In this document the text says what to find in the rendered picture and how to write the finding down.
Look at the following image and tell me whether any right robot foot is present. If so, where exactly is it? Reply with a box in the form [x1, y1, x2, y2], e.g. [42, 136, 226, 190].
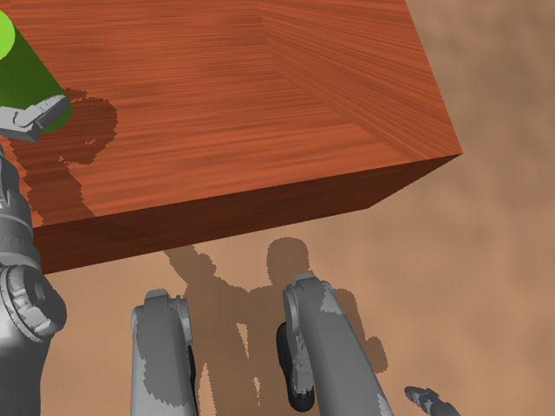
[277, 322, 315, 413]

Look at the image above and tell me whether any left robot hand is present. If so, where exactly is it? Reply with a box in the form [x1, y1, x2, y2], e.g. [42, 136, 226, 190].
[0, 94, 69, 142]

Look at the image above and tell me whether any can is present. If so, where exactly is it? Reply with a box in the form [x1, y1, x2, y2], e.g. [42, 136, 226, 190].
[0, 10, 72, 133]

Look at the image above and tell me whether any left robot arm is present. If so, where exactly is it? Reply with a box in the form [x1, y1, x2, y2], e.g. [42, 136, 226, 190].
[0, 144, 67, 416]

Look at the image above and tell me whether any right robot hand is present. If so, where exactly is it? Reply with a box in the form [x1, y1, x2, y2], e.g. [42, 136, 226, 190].
[404, 387, 460, 416]

